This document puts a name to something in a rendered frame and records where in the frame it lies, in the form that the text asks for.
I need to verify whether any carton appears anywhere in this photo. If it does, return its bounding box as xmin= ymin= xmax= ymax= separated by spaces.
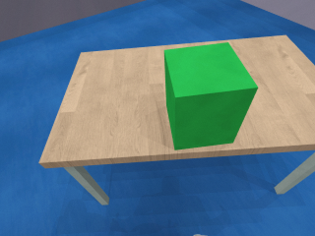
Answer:
xmin=163 ymin=42 xmax=258 ymax=150

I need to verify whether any table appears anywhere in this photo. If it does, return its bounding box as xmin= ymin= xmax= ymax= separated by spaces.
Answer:
xmin=39 ymin=35 xmax=315 ymax=206

